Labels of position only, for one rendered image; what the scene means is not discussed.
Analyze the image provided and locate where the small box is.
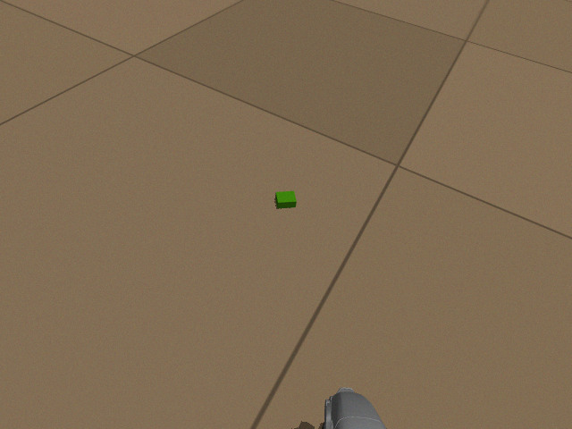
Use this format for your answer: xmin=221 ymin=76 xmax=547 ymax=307
xmin=275 ymin=191 xmax=297 ymax=208

